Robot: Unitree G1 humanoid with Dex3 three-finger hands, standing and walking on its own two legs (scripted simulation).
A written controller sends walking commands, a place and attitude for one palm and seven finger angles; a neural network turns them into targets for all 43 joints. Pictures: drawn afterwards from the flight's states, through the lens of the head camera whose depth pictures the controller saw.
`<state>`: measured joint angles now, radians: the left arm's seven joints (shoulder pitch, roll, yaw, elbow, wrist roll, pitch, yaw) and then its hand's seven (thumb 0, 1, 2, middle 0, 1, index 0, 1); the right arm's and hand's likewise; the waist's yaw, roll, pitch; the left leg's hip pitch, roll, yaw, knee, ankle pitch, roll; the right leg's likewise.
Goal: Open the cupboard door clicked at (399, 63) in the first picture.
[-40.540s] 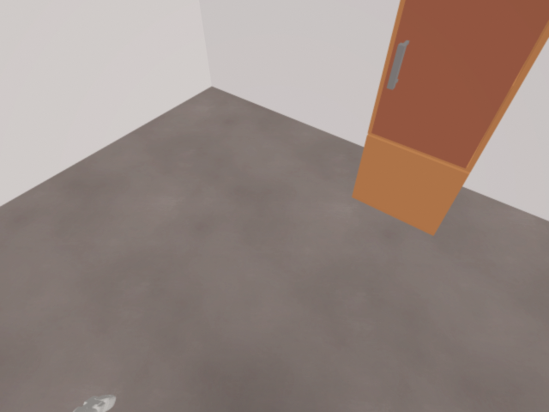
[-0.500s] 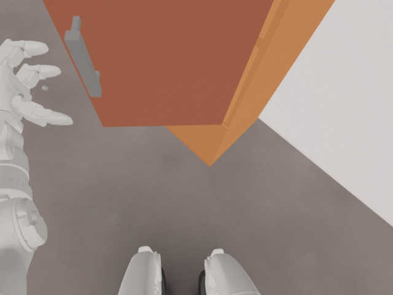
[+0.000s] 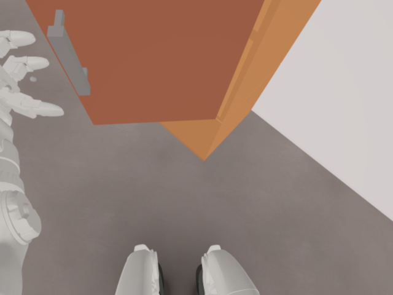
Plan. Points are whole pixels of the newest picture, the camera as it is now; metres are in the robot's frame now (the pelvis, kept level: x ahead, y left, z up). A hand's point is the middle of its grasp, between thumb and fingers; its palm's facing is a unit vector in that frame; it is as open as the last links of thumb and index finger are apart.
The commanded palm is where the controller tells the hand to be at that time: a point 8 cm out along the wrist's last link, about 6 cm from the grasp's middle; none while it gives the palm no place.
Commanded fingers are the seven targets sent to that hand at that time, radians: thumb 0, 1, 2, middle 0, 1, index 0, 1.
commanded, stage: move the hooked fingers beside the handle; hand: left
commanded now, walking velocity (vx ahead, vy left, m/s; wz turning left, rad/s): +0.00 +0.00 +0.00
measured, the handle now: (73, 57) +0.55 +0.20 +0.06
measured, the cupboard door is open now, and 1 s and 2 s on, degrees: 49 48 47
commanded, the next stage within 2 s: slide the fingers in behind the handle in 0.50 s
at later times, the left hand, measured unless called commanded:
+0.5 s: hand (36, 76) +0.51 +0.26 +0.06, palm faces +0.07 -1.00 -0.02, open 14.0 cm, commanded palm +0.49 +0.29 +0.06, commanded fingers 0.00 -0.50 0.30 -0.30 -1.20 -0.30 -1.20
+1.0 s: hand (49, 79) +0.50 +0.24 +0.06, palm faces +0.07 -1.00 +0.01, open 14.1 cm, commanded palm +0.49 +0.26 +0.06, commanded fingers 0.00 -0.50 0.30 -0.30 -1.20 -0.30 -1.20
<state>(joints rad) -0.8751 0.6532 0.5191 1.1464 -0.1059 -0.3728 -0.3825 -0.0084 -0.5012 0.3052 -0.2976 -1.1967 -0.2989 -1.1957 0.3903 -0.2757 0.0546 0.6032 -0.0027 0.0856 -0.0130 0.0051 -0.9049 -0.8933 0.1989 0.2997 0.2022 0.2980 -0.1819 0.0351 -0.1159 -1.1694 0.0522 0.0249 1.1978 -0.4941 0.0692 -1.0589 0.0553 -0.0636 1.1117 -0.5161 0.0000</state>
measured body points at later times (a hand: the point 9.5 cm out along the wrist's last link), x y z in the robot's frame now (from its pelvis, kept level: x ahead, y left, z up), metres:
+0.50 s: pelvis +0.00 +0.00 +0.00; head +0.16 +0.04 +0.42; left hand +0.50 +0.31 +0.06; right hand +0.02 -0.28 -0.10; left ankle +0.03 +0.07 -0.64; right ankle +0.00 -0.13 -0.64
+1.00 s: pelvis +0.00 +0.00 +0.00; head +0.15 +0.04 +0.42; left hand +0.49 +0.29 +0.06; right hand +0.02 -0.27 -0.10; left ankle +0.03 +0.07 -0.64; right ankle +0.00 -0.13 -0.64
